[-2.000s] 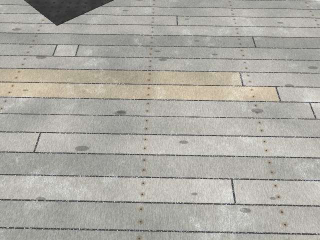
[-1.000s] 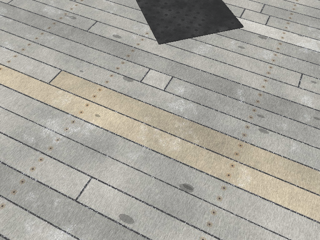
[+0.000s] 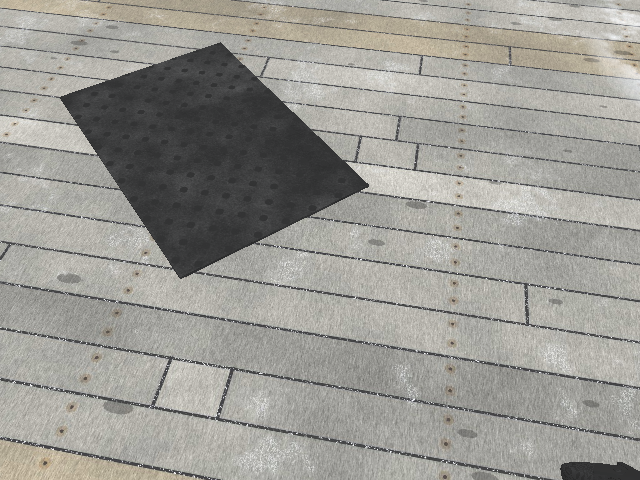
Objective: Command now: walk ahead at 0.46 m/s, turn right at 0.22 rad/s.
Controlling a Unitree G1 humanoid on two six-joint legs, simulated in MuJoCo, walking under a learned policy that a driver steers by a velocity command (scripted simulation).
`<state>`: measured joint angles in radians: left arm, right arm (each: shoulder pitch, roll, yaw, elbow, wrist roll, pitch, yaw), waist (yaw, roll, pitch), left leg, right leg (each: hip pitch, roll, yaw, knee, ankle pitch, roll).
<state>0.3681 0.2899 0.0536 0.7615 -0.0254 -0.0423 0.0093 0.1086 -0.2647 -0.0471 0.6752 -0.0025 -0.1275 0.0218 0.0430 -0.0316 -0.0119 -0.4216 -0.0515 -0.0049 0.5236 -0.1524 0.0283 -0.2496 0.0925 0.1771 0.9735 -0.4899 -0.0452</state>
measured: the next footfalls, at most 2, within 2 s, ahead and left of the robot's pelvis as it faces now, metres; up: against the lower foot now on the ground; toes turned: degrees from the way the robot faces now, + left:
right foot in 0.36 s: +0.26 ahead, -0.13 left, +0.00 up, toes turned +0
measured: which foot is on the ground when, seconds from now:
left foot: down 0.00-1.00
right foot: up 0.00-0.34, down 0.36-1.00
